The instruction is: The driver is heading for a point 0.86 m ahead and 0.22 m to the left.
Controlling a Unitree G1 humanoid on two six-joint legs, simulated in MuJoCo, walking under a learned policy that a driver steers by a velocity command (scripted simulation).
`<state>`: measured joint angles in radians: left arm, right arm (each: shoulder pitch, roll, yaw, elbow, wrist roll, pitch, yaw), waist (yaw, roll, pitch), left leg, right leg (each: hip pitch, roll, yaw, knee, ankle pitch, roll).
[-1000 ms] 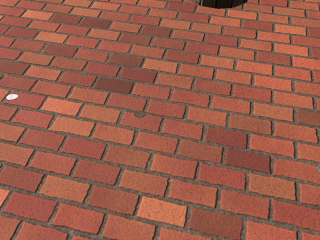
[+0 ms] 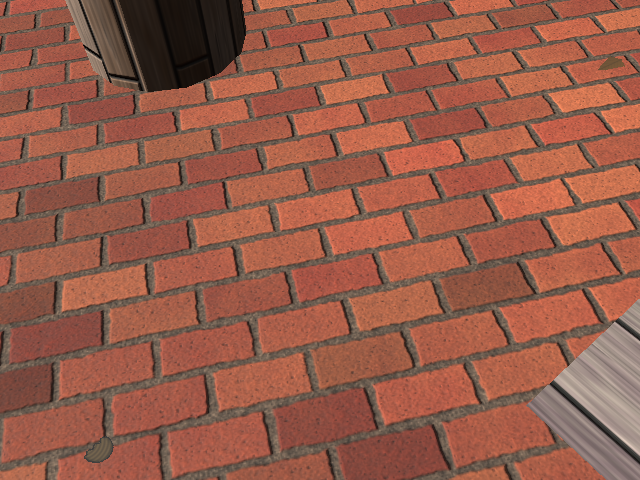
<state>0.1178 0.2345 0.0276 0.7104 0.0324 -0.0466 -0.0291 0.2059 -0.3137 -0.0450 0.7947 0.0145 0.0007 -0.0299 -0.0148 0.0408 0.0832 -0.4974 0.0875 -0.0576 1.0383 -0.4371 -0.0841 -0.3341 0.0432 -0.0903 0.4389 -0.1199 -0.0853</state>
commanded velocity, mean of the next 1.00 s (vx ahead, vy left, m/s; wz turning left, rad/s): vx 0.14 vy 0.00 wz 0.30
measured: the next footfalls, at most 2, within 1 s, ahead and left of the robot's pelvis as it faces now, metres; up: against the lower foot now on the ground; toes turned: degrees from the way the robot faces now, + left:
left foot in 0.30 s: +0.06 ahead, +0.16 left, +0.00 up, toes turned +13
right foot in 0.78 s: +0.15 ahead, -0.05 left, +0.00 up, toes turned +26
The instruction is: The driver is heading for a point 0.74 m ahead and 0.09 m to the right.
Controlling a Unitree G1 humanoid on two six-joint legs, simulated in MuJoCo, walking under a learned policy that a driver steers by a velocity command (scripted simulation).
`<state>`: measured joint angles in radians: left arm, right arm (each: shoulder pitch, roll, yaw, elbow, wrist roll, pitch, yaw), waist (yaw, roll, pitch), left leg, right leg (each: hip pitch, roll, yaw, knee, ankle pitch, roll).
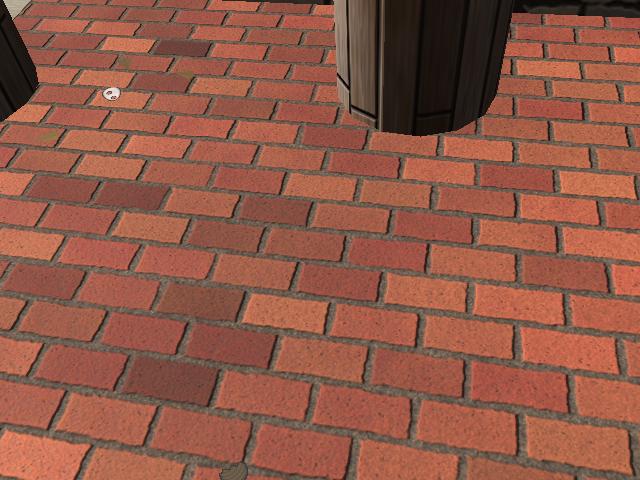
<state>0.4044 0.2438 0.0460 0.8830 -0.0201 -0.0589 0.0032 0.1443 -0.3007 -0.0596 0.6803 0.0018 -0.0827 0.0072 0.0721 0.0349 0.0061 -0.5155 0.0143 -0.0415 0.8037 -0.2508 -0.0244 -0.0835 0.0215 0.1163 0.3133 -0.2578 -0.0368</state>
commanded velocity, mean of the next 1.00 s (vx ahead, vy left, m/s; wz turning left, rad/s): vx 0.48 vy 0.00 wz -0.30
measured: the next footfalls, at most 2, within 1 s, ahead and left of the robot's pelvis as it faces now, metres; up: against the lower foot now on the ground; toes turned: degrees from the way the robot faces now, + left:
left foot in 0.16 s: +0.22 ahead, +0.14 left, +0.00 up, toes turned -8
right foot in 0.66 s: +0.44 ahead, -0.19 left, +0.00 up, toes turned -25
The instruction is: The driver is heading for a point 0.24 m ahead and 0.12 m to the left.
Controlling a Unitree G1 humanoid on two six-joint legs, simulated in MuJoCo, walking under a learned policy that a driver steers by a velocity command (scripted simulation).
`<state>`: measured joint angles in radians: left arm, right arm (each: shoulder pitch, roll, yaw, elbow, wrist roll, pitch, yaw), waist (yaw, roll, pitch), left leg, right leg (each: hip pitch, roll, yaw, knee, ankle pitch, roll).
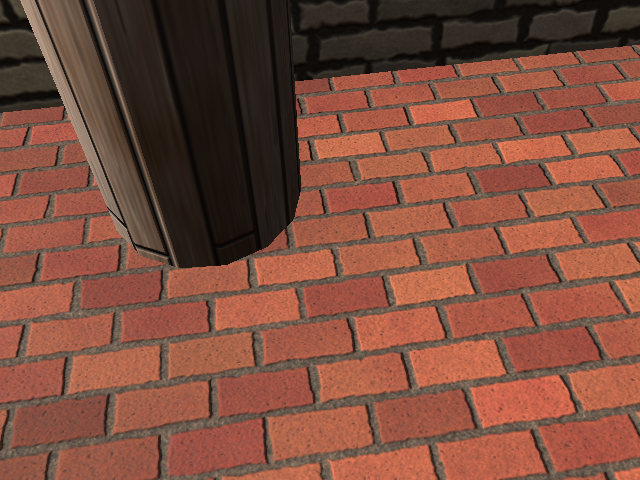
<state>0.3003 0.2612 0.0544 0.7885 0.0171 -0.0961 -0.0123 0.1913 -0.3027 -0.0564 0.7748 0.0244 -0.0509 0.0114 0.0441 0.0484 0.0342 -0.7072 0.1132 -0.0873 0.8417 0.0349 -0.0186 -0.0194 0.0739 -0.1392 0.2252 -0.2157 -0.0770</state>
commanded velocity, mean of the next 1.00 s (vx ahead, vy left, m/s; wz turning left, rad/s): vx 0.14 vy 0.00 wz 0.10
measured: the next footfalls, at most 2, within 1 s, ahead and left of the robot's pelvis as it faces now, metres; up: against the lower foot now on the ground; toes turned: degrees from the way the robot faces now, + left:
left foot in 0.20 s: +0.29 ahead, +0.14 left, +0.00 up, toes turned +7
right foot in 0.56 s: +0.32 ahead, -0.11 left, +0.00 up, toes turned +7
